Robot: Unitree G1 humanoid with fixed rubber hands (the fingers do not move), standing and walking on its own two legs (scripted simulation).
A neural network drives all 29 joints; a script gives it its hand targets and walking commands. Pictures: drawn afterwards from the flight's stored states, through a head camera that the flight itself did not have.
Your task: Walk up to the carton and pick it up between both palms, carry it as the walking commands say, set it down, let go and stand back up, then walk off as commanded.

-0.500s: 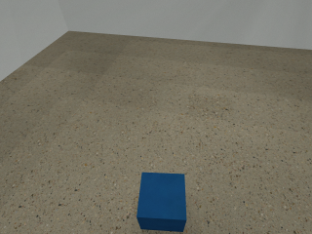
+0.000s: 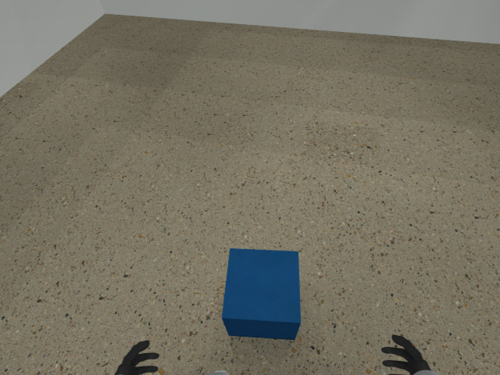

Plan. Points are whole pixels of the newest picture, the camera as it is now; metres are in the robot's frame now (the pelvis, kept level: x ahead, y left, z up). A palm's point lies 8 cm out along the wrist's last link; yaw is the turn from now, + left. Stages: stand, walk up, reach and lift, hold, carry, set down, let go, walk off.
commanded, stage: reach and lift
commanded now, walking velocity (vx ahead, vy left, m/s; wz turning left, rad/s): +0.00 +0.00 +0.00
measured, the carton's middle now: (262, 294) +0.46 +0.02 -0.64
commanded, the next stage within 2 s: none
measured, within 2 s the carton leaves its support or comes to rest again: neither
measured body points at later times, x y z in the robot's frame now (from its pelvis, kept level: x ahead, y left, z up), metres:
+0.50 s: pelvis -0.03 -0.01 -0.03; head +0.12 -0.01 +0.39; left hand +0.18 +0.23 -0.16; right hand +0.21 -0.22 -0.16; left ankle +0.06 +0.11 -0.72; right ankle -0.01 -0.12 -0.72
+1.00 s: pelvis -0.04 +0.01 -0.07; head +0.20 +0.02 +0.32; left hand +0.33 +0.23 -0.20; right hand +0.35 -0.19 -0.19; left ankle +0.06 +0.11 -0.72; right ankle -0.01 -0.12 -0.72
